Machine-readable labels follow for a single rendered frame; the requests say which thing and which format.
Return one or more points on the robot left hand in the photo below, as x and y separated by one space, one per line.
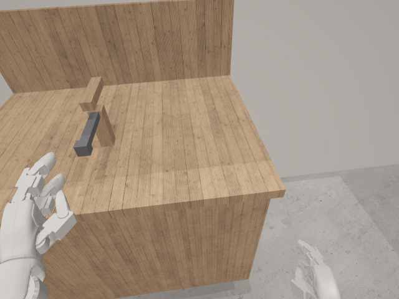
25 215

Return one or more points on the tap lever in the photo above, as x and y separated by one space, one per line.
83 147

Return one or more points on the robot right hand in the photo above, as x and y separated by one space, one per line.
320 282

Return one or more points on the robot left forearm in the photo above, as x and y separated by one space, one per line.
22 278

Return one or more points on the counter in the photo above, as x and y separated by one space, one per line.
177 188

